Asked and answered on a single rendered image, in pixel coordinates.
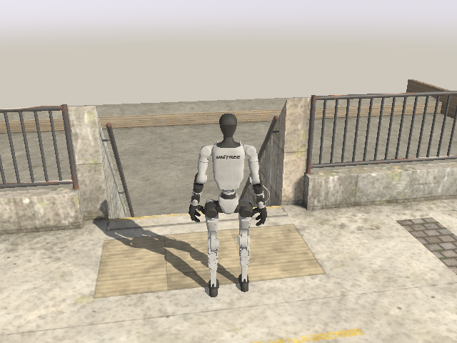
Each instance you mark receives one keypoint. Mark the robot left shin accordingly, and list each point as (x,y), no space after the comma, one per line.
(212,263)

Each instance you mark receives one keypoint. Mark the left robot forearm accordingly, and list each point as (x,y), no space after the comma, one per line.
(196,194)

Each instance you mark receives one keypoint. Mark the right robot upper arm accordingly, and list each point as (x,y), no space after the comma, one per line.
(252,163)

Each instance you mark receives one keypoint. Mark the right robot forearm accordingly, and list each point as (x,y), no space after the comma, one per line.
(258,192)

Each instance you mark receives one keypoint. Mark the robot right hand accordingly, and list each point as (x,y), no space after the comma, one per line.
(262,216)

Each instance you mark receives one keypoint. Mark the left robot upper arm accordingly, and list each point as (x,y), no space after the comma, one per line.
(205,152)

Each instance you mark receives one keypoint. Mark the humanoid robot torso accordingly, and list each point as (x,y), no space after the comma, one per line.
(228,166)

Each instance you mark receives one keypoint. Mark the robot left hand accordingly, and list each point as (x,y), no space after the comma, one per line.
(193,212)

